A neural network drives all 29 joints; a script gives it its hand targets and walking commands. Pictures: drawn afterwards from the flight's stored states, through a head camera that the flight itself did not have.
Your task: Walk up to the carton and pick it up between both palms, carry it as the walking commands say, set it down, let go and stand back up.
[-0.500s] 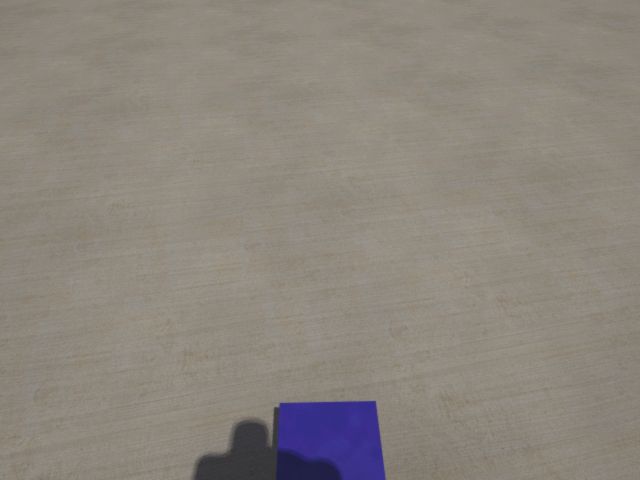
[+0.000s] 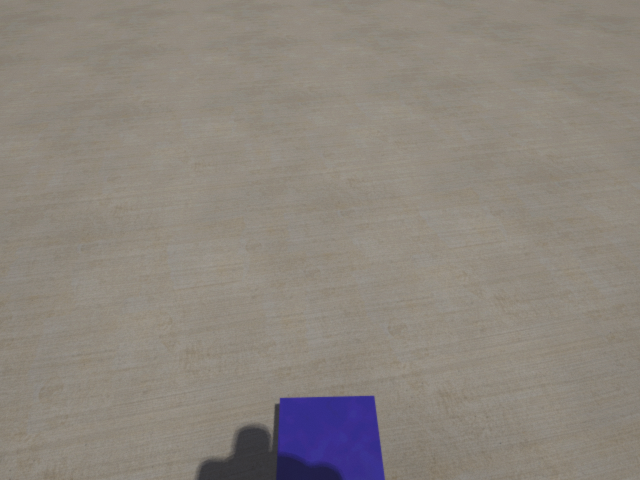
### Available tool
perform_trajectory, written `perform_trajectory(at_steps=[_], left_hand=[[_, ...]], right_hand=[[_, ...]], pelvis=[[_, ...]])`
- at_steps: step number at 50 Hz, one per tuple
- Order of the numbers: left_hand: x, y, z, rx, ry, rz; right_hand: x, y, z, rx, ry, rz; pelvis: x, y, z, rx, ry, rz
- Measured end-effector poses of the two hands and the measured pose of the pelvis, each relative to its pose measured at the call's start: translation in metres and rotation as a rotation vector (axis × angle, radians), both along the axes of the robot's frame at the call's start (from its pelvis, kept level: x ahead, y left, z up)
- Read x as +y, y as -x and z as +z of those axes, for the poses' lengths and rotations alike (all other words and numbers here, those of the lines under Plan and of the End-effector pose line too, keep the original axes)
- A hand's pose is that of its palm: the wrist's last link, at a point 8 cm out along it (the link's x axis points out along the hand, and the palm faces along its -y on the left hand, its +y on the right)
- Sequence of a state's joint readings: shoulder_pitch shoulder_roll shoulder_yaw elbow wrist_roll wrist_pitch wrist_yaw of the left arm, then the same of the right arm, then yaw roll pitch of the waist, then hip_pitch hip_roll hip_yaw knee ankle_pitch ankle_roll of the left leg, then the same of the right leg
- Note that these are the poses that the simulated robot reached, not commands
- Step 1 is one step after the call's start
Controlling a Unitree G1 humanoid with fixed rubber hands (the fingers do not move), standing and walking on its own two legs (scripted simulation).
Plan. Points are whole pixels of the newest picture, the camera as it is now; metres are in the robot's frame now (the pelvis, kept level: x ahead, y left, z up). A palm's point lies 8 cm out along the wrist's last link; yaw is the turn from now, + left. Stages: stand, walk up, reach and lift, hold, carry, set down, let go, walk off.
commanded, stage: stand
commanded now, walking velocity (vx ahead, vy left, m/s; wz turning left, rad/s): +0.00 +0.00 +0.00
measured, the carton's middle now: (328, 455) +0.37 +0.00 -0.67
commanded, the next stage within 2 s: reach and lift in 0.22 s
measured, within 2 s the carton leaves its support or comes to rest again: neither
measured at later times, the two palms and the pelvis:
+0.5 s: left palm out of the picture +0.14 +0.24 -0.11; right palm out of the picture +0.13 -0.22 -0.13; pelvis -0.02 +0.00 -0.02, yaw +0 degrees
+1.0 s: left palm out of the picture +0.18 +0.23 -0.19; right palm (458, 479) +0.20 -0.19 -0.19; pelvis -0.10 +0.01 -0.10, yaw +1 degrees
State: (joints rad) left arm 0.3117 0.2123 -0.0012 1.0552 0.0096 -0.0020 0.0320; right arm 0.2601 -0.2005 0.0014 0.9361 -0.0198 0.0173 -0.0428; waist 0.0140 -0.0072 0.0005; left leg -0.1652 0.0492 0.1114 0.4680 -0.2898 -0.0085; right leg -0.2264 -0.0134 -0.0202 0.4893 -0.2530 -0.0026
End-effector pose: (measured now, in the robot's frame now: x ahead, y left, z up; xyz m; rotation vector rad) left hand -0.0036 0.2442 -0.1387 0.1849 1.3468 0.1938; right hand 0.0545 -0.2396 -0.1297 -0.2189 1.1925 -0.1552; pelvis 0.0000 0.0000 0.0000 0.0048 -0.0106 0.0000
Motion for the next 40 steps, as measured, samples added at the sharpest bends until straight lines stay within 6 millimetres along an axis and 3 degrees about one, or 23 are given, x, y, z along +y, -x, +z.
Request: perform_trajectory(at_steps=[14,16,21,25,32,36,40], left_hand=[[0.0,-0.012,0.001,-0.039,0.001,0.0],[-0.001,-0.035,0.001,-0.088,0.006,0.005],[-0.004,-0.114,0.013,-0.198,0.03,-0.015],[-0.006,-0.145,0.024,-0.231,0.035,-0.043],[-0.004,-0.13,0.004,-0.183,0.035,-0.073],[-0.004,-0.122,-0.011,-0.211,0.043,-0.088],[-0.005,-0.128,-0.028,-0.237,0.039,-0.096]], right_hand=[[0.0,-0.003,-0.001,-0.007,-0.004,-0.008],[0.001,-0.014,-0.004,-0.008,-0.016,-0.024],[0.011,-0.06,-0.009,-0.003,-0.05,-0.002],[0.017,-0.078,-0.004,-0.012,-0.066,0.006],[0.022,-0.079,-0.011,-0.047,-0.077,0.039],[0.026,-0.076,-0.024,-0.072,-0.079,0.063],[0.034,-0.088,-0.039,-0.119,-0.086,0.093]], pelvis=[[0.0,0.0,-0.001,0.004,-0.001,0.0],[0.0,0.006,-0.008,-0.002,-0.003,-0.001],[0.003,0.017,-0.021,-0.046,-0.006,-0.001],[0.004,0.016,-0.024,-0.046,-0.004,-0.002],[0.007,0.025,-0.031,0.02,-0.003,0.001],[0.009,0.039,-0.041,0.059,-0.003,0.004],[0.01,0.058,-0.057,0.089,-0.005,0.007]])
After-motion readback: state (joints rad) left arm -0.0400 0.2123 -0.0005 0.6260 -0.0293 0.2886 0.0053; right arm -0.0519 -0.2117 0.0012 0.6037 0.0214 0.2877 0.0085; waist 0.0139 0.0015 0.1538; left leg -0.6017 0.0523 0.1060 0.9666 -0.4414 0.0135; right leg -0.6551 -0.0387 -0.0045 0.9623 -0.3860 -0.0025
